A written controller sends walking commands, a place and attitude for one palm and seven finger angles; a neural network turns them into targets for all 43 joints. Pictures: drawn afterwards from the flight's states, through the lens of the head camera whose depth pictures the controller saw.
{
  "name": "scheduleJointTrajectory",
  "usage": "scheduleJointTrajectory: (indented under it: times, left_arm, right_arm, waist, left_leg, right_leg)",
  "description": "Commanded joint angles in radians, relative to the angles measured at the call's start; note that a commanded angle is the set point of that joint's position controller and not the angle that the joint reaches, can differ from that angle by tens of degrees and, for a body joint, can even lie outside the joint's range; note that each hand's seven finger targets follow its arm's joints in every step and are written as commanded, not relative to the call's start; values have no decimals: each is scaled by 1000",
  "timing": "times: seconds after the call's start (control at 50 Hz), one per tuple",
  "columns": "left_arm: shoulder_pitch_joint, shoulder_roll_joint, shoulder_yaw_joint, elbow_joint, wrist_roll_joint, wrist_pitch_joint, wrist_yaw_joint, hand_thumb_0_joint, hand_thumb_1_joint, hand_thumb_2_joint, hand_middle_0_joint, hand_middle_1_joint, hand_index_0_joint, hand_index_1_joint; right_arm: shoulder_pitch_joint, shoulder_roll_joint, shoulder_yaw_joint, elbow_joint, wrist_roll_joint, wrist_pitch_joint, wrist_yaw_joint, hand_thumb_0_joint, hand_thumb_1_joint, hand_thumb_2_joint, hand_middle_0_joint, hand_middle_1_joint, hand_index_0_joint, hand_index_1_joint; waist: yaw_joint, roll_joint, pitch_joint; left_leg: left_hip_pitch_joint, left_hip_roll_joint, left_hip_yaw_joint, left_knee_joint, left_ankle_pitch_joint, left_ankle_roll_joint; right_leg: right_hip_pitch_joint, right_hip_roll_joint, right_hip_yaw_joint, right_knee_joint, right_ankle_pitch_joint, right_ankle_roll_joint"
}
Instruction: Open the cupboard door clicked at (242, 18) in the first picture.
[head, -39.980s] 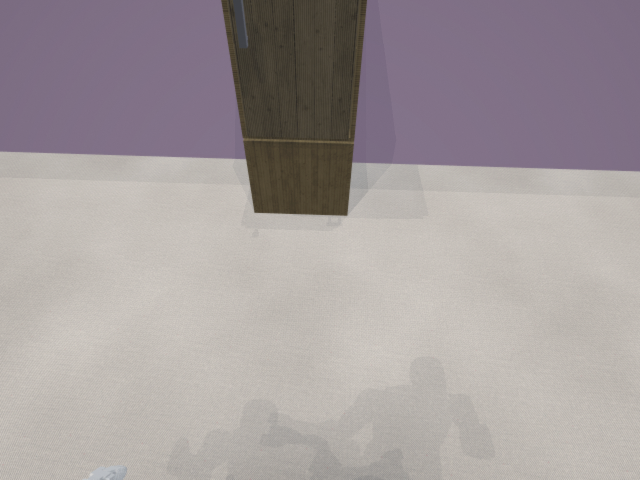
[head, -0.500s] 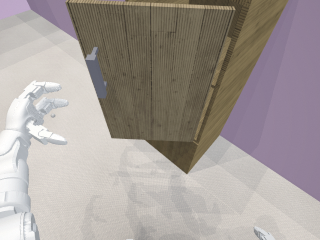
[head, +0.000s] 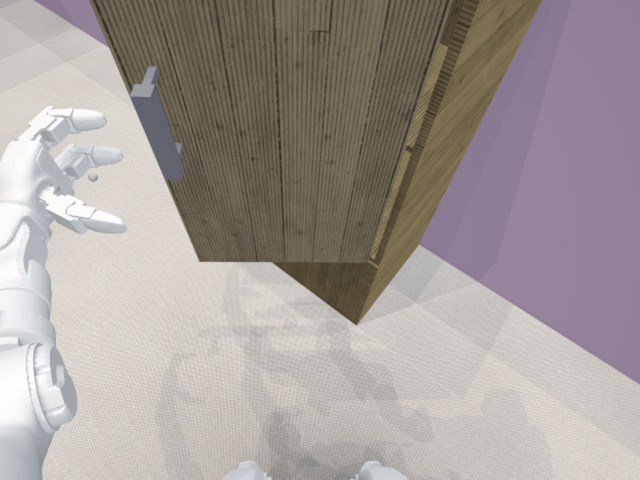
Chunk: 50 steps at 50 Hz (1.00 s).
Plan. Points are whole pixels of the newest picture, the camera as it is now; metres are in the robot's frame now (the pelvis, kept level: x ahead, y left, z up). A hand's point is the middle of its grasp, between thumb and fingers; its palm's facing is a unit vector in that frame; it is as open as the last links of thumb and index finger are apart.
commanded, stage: move the hooked fingers beside the handle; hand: left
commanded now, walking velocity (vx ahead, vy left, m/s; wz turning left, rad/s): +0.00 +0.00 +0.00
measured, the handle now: (163, 126) +0.54 +0.20 +0.10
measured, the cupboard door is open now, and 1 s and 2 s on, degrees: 40 40 39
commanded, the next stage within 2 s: slide the fingers in behind the handle in 1.16 s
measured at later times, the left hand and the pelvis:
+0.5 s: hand (104, 142) +0.51 +0.26 +0.10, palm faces -0.02 -1.00 -0.01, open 14.0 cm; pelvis +0.01 +0.01 -0.01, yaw -2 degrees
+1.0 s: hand (101, 153) +0.49 +0.26 +0.10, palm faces -0.02 -1.00 +0.00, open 14.0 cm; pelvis +0.01 +0.01 -0.01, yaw -1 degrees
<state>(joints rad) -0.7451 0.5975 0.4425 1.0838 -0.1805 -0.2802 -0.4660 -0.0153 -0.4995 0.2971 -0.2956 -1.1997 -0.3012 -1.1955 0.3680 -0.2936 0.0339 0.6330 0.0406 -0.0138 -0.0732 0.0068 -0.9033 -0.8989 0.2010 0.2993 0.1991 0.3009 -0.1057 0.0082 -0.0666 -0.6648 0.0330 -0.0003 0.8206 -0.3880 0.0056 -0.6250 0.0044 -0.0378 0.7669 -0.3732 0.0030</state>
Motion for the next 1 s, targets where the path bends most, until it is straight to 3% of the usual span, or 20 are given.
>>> scheduleJointTrajectory:
  times: [0.0, 0.02, 0.04, 0.1, 0.18, 0.2, 0.22, 0.3, 0.34, 0.38, 0.4, 0.42, 0.46, 0.52, 0.56, 0.6, 0.66, 0.7, 0.9, 0.98]
  left_arm:
    - [-466, 339, 56, -183, -16, -75, -5, 0, -500, 300, -300, -1200, -300, -1200]
    - [-482, 315, 33, -191, -10, -78, -7, 0, -500, 300, -300, -1200, -300, -1200]
    - [-477, 341, 59, -184, -10, -78, -5, 0, -500, 300, -300, -1200, -300, -1200]
    - [-489, 367, 65, -108, -10, -60, -7, 0, -500, 300, -300, -1200, -300, -1200]
    - [-532, 407, 71, -102, 20, -60, -5, 0, -500, 300, -300, -1200, -300, -1200]
    - [-560, 423, 81, -121, 15, -69, -2, 0, -500, 300, -300, -1200, -300, -1200]
    - [-571, 440, 96, -132, 20, -76, -5, 0, -500, 300, -300, -1200, -300, -1200]
    - [-582, 458, 94, -54, 26, -56, -15, 0, -500, 300, -300, -1200, -300, -1200]
    - [-626, 439, 57, -55, 45, -48, -17, 0, -500, 300, -300, -1200, -300, -1200]
    - [-560, 462, 98, -69, 41, -53, -15, 0, -500, 300, -300, -1200, -300, -1200]
    - [-553, 446, 92, -75, 29, -55, -20, 0, -500, 300, -300, -1200, -300, -1200]
    - [-533, 469, 117, -64, 30, -53, -23, 0, -500, 300, -300, -1200, -300, -1200]
    - [-553, 416, 78, -95, 22, -49, -29, 0, -500, 300, -300, -1200, -300, -1200]
    - [-495, 460, 128, -131, 22, -50, -21, 0, -500, 300, -300, -1200, -300, -1200]
    - [-524, 404, 82, -161, 19, -52, -17, 0, -500, 300, -300, -1200, -300, -1200]
    - [-512, 434, 117, -147, 12, -52, -6, 0, -500, 300, -300, -1200, -300, -1200]
    - [-511, 412, 100, -197, 20, -63, -3, 0, -500, 300, -300, -1200, -300, -1200]
    - [-536, 382, 78, -191, 11, -68, -1, 0, -500, 300, -300, -1200, -300, -1200]
    - [-507, 315, 37, -169, -1, -52, 7, 0, -500, 300, -300, -1200, -300, -1200]
    - [-521, 344, 50, -141, 14, -54, 18, 0, -500, 300, -300, -1200, -300, -1200]
  right_arm:
    - [115, -174, -68, -72, -4, -16, -20, 0, -900, -900, 200, 300, 200, 300]
    - [117, -171, -68, -71, -4, -13, -16, 0, -900, -900, 200, 300, 200, 300]
    - [122, -173, -71, -69, -7, -10, -13, 0, -900, -900, 200, 300, 200, 300]
    - [141, -179, -65, -68, -5, 6, -14, 0, -900, -900, 200, 300, 200, 300]
    - [159, -183, -66, -73, -8, 19, -11, 0, -900, -900, 200, 300, 200, 300]
    - [167, -184, -66, -72, -10, 23, -12, 0, -900, -900, 200, 300, 200, 300]
    - [175, -186, -69, -72, -11, 27, -11, 0, -900, -900, 200, 300, 200, 300]
    - [194, -188, -61, -69, -12, 40, -10, 0, -900, -900, 200, 300, 200, 300]
    - [200, -189, -61, -67, -12, 46, -9, 0, -900, -900, 200, 300, 200, 300]
    - [214, -191, -65, -75, -19, 50, -3, 0, -900, -900, 200, 300, 200, 300]
    - [218, -189, -64, -77, -20, 53, -1, 0, -900, -900, 200, 300, 200, 300]
    - [223, -192, -66, -78, -21, 60, 0, 0, -900, -900, 200, 300, 200, 300]
    - [216, -185, -68, -82, -22, 63, 6, 0, -900, -900, 200, 300, 200, 300]
    - [224, -187, -72, -94, -22, 74, 10, 0, -900, -900, 200, 300, 200, 300]
    - [208, -178, -73, -94, -20, 75, 13, 0, -900, -900, 200, 300, 200, 300]
    - [213, -184, -72, -92, -20, 78, 12, 0, -900, -900, 200, 300, 200, 300]
    - [201, -176, -73, -98, -19, 78, 15, 0, -900, -900, 200, 300, 200, 300]
    - [201, -174, -73, -86, -18, 77, 13, 0, -900, -900, 200, 300, 200, 300]
    - [178, -171, -70, -94, -16, 74, 13, 0, -900, -900, 200, 300, 200, 300]
    - [166, -175, -68, -97, -13, 73, 12, 0, -900, -900, 200, 300, 200, 300]
  waist:
    - [-11, 94, -402]
    - [-18, 135, -420]
    - [-10, 141, -426]
    - [-28, 52, -383]
    - [-34, 123, -401]
    - [-39, 105, -420]
    - [-36, 143, -464]
    - [-53, 118, -417]
    - [-69, 154, -410]
    - [-38, 172, -473]
    - [-40, 181, -486]
    - [-33, 144, -490]
    - [-39, 174, -479]
    - [-16, 171, -521]
    - [-33, 189, -476]
    - [-30, 146, -459]
    - [-25, 208, -501]
    - [-42, 176, -463]
    - [-40, 162, -440]
    - [-41, 138, -416]
  left_leg:
    - [253, -20, -31, -65, 349, 30]
    - [288, -18, -31, -61, 367, 27]
    - [282, -18, -30, -54, 371, 26]
    - [197, -18, -24, -53, 336, 35]
    - [209, -16, -23, -40, 330, 34]
    - [213, -14, -26, -35, 354, 35]
    - [246, -12, -25, -31, 376, 32]
    - [195, -11, -24, -18, 373, 37]
    - [215, -8, -33, -14, 381, 34]
    - [251, -7, -34, -6, 424, 29]
    - [266, -5, -32, -2, 460, 28]
    - [268, 0, -41, -2, 483, 26]
    - [272, -1, -34, 1, 486, 27]
    - [297, 0, -36, 3, 547, 27]
    - [299, 2, -34, 1, 517, 26]
    - [276, 2, -33, -2, 494, 30]
    - [328, 1, -38, 1, 539, 23]
    - [330, 6, -44, 1, 542, 25]
    - [326, 4, -47, -4, 534, 20]
    - [275, -2, -40, -12, 441, 23]
  right_leg:
    - [104, 22, 14, -64, 317, -25]
    - [79, 24, 14, -62, 322, -22]
    - [83, 23, 16, -61, 327, -22]
    - [106, 28, 17, -62, 330, -18]
    - [62, 29, 22, -57, 306, -16]
    - [75, 32, 19, -50, 324, -18]
    - [72, 34, 22, -46, 338, -15]
    - [58, 38, 18, -43, 343, -16]
    - [9, 38, 14, -42, 329, -14]
    - [22, 40, 11, -34, 341, -19]
    - [26, 43, 8, -26, 367, -22]
    - [25, 45, 2, -22, 373, -20]
    - [15, 45, 3, -26, 380, -17]
    - [44, 49, 2, -18, 415, -19]
    - [9, 48, -1, -28, 385, -16]
    - [24, 52, -3, -27, 380, -21]
    - [21, 50, -1, -24, 391, -20]
    - [5, 52, -6, -29, 383, -22]
    - [-6, 47, -10, -28, 372, -23]
    - [8, 43, -5, -31, 342, -20]
